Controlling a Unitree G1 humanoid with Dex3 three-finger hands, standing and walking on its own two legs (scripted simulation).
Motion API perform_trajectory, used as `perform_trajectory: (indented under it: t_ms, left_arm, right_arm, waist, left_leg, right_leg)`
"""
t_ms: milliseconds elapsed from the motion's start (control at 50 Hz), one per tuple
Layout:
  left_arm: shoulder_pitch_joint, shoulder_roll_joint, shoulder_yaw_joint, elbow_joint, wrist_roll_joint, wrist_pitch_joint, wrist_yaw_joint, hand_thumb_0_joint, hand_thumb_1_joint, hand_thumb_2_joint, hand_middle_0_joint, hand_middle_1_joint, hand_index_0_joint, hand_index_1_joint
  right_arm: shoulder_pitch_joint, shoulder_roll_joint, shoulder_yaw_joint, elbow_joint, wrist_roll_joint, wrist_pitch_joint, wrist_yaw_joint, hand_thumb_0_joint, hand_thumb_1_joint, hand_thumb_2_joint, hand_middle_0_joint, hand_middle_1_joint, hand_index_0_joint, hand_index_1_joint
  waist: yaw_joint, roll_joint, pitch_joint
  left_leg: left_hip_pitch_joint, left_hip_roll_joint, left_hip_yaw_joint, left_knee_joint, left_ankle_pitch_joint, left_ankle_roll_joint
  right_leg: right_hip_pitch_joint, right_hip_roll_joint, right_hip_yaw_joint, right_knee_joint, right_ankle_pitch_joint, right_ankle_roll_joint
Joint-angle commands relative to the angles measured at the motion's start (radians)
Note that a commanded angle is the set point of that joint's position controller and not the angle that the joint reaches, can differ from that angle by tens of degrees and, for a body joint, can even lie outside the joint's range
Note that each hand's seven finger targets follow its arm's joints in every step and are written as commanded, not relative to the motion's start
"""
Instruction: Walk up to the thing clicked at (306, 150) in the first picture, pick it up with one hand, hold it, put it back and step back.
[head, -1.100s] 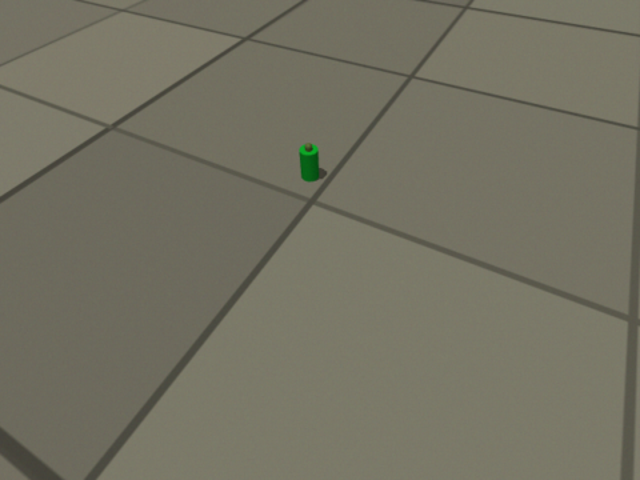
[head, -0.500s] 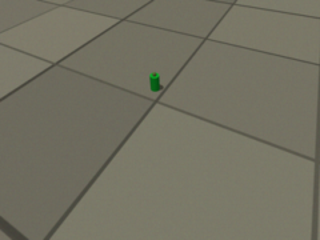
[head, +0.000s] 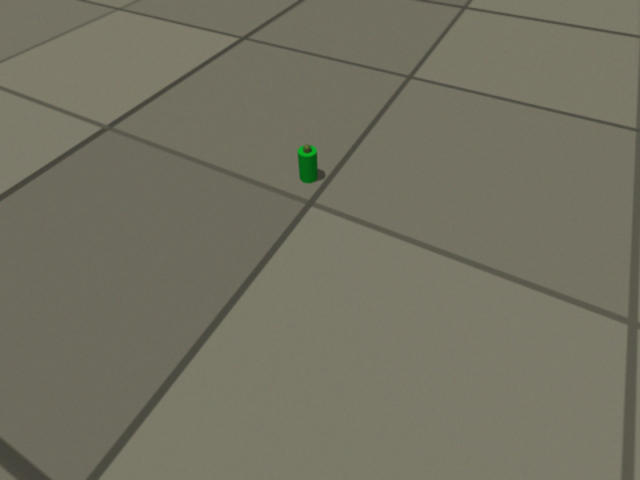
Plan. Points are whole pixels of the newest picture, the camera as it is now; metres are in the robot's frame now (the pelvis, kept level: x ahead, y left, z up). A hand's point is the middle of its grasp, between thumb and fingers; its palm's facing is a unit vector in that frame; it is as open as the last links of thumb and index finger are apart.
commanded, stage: stand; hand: left
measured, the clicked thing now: (307, 161) +1.53 +0.13 -0.69
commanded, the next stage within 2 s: walk up in 0.02 s
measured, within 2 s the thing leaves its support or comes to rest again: neither
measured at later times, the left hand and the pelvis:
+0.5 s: hand (199, 452) +0.18 +0.20 -0.13, palm faces -0.01 -0.91 -0.41, open 7.4 cm; pelvis +0.12 -0.08 -0.01, yaw -1 degrees
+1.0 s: hand (226, 311) +0.42 +0.21 -0.16, palm faces -0.07 -0.94 -0.34, open 7.4 cm; pelvis +0.37 -0.06 -0.01, yaw -3 degrees
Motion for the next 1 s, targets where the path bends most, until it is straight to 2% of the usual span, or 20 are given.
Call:
perform_trajectory:
  t_ms: [0,20,60,100,220,280,300,320,340,380,440,660,700,740,760,780,800,840,880,980]
  left_arm:
    - [0.018,0.321,0.114,-0.125,0.019,-0.034,-0.022,0.0,0.9,0.9,-0.2,-0.3,-0.2,-0.3]
    - [0.006,0.312,0.117,-0.127,0.031,-0.035,-0.033,0.0,0.9,0.9,-0.2,-0.3,-0.2,-0.3]
    - [-0.122,0.245,0.112,-0.19,0.034,-0.035,-0.052,0.0,0.9,0.9,-0.2,-0.3,-0.2,-0.3]
    - [-0.158,0.251,0.109,-0.234,0.032,-0.047,-0.057,0.0,0.9,0.9,-0.2,-0.3,-0.2,-0.3]
    - [-0.01,0.265,0.126,-0.217,0.025,-0.057,-0.094,0.0,0.9,0.9,-0.2,-0.3,-0.2,-0.3]
    - [0.233,0.292,0.155,-0.141,0.023,-0.062,-0.077,0.0,0.9,0.9,-0.2,-0.3,-0.2,-0.3]
    - [0.371,0.357,0.18,-0.113,0.025,-0.07,-0.058,0.0,0.9,0.9,-0.2,-0.3,-0.2,-0.3]
    - [0.429,0.462,0.2,-0.134,0.035,-0.076,-0.05,0.0,0.9,0.9,-0.2,-0.3,-0.2,-0.3]
    - [0.282,0.474,0.181,-0.19,0.027,-0.075,-0.051,0.0,0.9,0.9,-0.2,-0.3,-0.2,-0.3]
    - [0.122,0.395,0.164,-0.244,0.008,-0.079,-0.047,0.0,0.9,0.9,-0.2,-0.3,-0.2,-0.3]
    - [0.105,0.335,0.143,-0.254,0.0,-0.09,-0.042,0.0,0.9,0.9,-0.2,-0.3,-0.2,-0.3]
    - [0.199,0.344,0.145,-0.292,0.003,-0.097,-0.043,0.0,0.9,0.9,-0.2,-0.3,-0.2,-0.3]
    - [0.214,0.348,0.141,-0.296,0.002,-0.09,-0.039,0.0,0.9,0.9,-0.2,-0.3,-0.2,-0.3]
    - [0.22,0.332,0.127,-0.308,-0.004,-0.085,-0.031,0.0,0.9,0.9,-0.2,-0.3,-0.2,-0.3]
    - [0.278,0.282,0.109,-0.315,-0.013,-0.079,-0.027,0.0,0.9,0.9,-0.2,-0.3,-0.2,-0.3]
    - [0.311,0.227,0.098,-0.33,-0.033,-0.079,-0.026,0.0,0.9,0.9,-0.2,-0.3,-0.2,-0.3]
    - [0.25,0.313,0.115,-0.321,-0.026,-0.078,-0.012,0.0,0.9,0.9,-0.2,-0.3,-0.2,-0.3]
    - [0.258,0.305,0.095,-0.307,-0.028,-0.083,-0.019,0.0,0.9,0.9,-0.2,-0.3,-0.2,-0.3]
    - [0.273,0.294,0.1,-0.285,-0.025,-0.078,-0.03,0.0,0.9,0.9,-0.2,-0.3,-0.2,-0.3]
    - [0.206,0.253,0.1,-0.315,-0.003,-0.067,-0.068,0.0,0.9,0.9,-0.2,-0.3,-0.2,-0.3]
  right_arm:
    - [0.038,-0.306,-0.106,-0.116,-0.022,-0.047,0.008,0.0,-0.9,-0.9,0.2,0.3,0.2,0.3]
    - [0.069,-0.318,-0.119,-0.1,-0.032,-0.054,0.018,0.0,-0.9,-0.9,0.2,0.3,0.2,0.3]
    - [0.116,-0.336,-0.144,-0.114,-0.031,-0.055,0.026,0.0,-0.9,-0.9,0.2,0.3,0.2,0.3]
    - [0.165,-0.353,-0.156,-0.13,-0.032,-0.074,0.025,0.0,-0.9,-0.9,0.2,0.3,0.2,0.3]
    - [0.028,-0.328,-0.153,-0.226,-0.035,-0.075,0.049,0.0,-0.9,-0.9,0.2,0.3,0.2,0.3]
    - [-0.027,-0.284,-0.136,-0.253,-0.03,-0.065,0.053,0.0,-0.9,-0.9,0.2,0.3,0.2,0.3]
    - [0.01,-0.22,-0.115,-0.26,-0.031,-0.065,0.052,0.0,-0.9,-0.9,0.2,0.3,0.2,0.3]
    - [-0.003,-0.184,-0.095,-0.302,-0.019,-0.066,0.05,0.0,-0.9,-0.9,0.2,0.3,0.2,0.3]
    - [-0.002,-0.266,-0.117,-0.286,-0.024,-0.057,0.041,0.0,-0.9,-0.9,0.2,0.3,0.2,0.3]
    - [0.082,-0.312,-0.127,-0.226,-0.004,-0.06,0.052,0.0,-0.9,-0.9,0.2,0.3,0.2,0.3]
    - [0.186,-0.283,-0.125,-0.186,-0.007,-0.055,0.065,0.0,-0.9,-0.9,0.2,0.3,0.2,0.3]
    - [-0.032,-0.231,-0.125,-0.319,-0.025,-0.058,0.101,0.0,-0.9,-0.9,0.2,0.3,0.2,0.3]
    - [-0.018,-0.232,-0.131,-0.319,-0.027,-0.063,0.093,0.0,-0.9,-0.9,0.2,0.3,0.2,0.3]
    - [0.146,-0.264,-0.147,-0.277,-0.036,-0.073,0.077,0.0,-0.9,-0.9,0.2,0.3,0.2,0.3]
    - [0.291,-0.323,-0.171,-0.251,-0.052,-0.079,0.067,0.0,-0.9,-0.9,0.2,0.3,0.2,0.3]
    - [0.377,-0.421,-0.204,-0.269,-0.053,-0.081,0.055,0.0,-0.9,-0.9,0.2,0.3,0.2,0.3]
    - [0.374,-0.422,-0.209,-0.281,-0.007,-0.08,0.053,0.0,-0.9,-0.9,0.2,0.3,0.2,0.3]
    - [0.237,-0.357,-0.173,-0.325,0.012,-0.075,0.038,0.0,-0.9,-0.9,0.2,0.3,0.2,0.3]
    - [0.185,-0.309,-0.152,-0.338,0.009,-0.084,0.036,0.0,-0.9,-0.9,0.2,0.3,0.2,0.3]
    - [0.159,-0.325,-0.145,-0.373,-0.001,-0.101,0.041,0.0,-0.9,-0.9,0.2,0.3,0.2,0.3]
  waist:
    - [-0.009,-0.01,-0.18]
    - [-0.022,0.02,-0.117]
    - [-0.08,0.124,0.079]
    - [-0.101,0.093,0.107]
    - [-0.009,0.188,0.02]
    - [0.124,0.022,-0.051]
    - [0.187,-0.219,-0.109]
    - [0.201,-0.408,-0.085]
    - [0.13,-0.22,0.007]
    - [0.037,-0.089,0.064]
    - [0.002,-0.119,0.04]
    - [0.056,-0.094,0.079]
    - [0.047,-0.065,0.05]
    - [-0.038,0.034,-0.048]
    - [-0.095,0.159,-0.146]
    - [-0.13,0.336,-0.231]
    - [-0.141,0.203,-0.258]
    - [-0.059,0.082,-0.119]
    - [-0.033,0.126,-0.035]
    - [-0.023,0.15,0.034]
  left_leg:
    - [0.029,0.099,-0.1,0.048,-0.337,0.105]
    - [0.019,0.13,-0.16,0.024,-0.514,0.132]
    - [0.028,0.275,-0.353,-0.124,-0.628,0.215]
    - [0.134,0.4,-0.483,-0.198,-0.5,0.295]
    - [-0.043,0.234,-0.146,-0.123,-0.305,0.197]
    - [-0.353,0.136,-0.001,0.185,-0.285,0.129]
    - [-0.505,0.027,0.085,0.508,-0.364,0.098]
    - [-0.665,-0.101,0.028,0.78,-0.436,0.062]
    - [-0.616,-0.014,-0.123,0.852,-0.359,0.052]
    - [-0.582,0.058,-0.133,0.837,-0.194,0.051]
    - [-0.449,0.07,-0.102,0.716,-0.08,0.023]
    - [-0.351,0.103,0.044,0.274,0.112,0.021]
    - [-0.303,0.069,0.083,0.237,0.04,0.04]
    - [-0.044,0.012,0.107,0.167,0.0,0.077]
    - [0.188,0.086,-0.01,0.129,-0.104,0.144]
    - [0.398,0.364,-0.516,0.062,-0.196,0.26]
    - [0.367,0.429,-0.661,-0.023,-0.201,0.335]
    - [0.152,0.36,-0.334,-0.017,-0.068,0.239]
    - [0.014,0.316,-0.187,-0.031,0.088,0.234]
    - [-0.084,0.3,-0.061,-0.071,0.057,0.265]
  right_leg:
    - [0.006,-0.068,0.087,0.076,-0.293,-0.065]
    - [-0.15,-0.077,0.109,0.145,-0.45,-0.08]
    - [-0.473,-0.014,0.015,0.358,-0.326,-0.049]
    - [-0.649,-0.08,0.108,0.5,-0.295,-0.039]
    - [-0.287,-0.073,0.012,0.311,-0.127,-0.011]
    - [0.184,-0.011,-0.072,0.223,-0.007,-0.018]
    - [0.348,-0.069,0.048,0.123,-0.223,-0.039]
    - [0.27,-0.362,0.616,-0.167,-0.629,-0.151]
    - [0.072,-0.468,0.778,-0.237,-0.767,-0.241]
    - [-0.004,-0.355,0.518,-0.189,-0.592,-0.213]
    - [-0.094,-0.261,0.259,-0.174,-0.352,-0.179]
    - [-0.057,-0.229,0.052,-0.101,-0.054,-0.178]
    - [-0.002,-0.239,0.045,-0.011,0.134,-0.183]
    - [-0.048,-0.179,-0.018,0.302,0.344,-0.15]
    - [-0.205,-0.113,-0.062,0.582,0.275,-0.107]
    - [-0.522,0.072,-0.06,0.881,-0.113,-0.041]
    - [-0.555,0.05,0.1,0.952,-0.337,-0.064]
    - [-0.524,-0.032,0.166,0.933,-0.204,-0.06]
    - [-0.483,-0.078,0.12,0.839,-0.176,-0.043]
    - [-0.438,-0.126,0.032,0.512,-0.122,-0.004]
